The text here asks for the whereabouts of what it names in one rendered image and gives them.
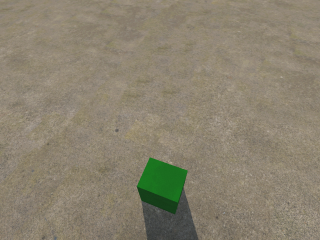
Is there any carton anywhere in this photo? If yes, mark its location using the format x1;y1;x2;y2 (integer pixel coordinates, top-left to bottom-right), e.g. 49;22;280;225
137;157;188;214

